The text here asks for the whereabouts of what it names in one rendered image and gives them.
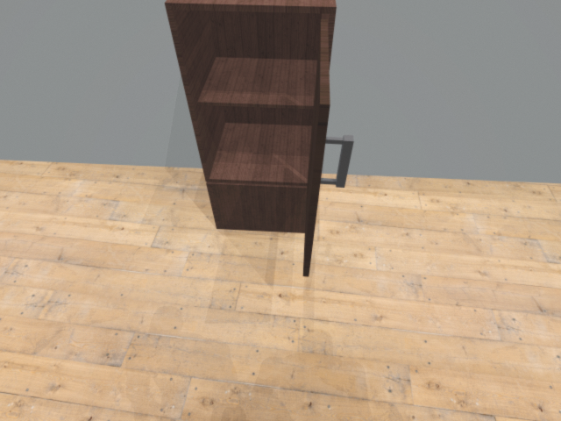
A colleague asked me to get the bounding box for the handle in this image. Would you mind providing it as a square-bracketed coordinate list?
[320, 135, 354, 188]

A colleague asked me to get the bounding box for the cupboard door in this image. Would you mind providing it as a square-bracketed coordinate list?
[303, 19, 330, 277]

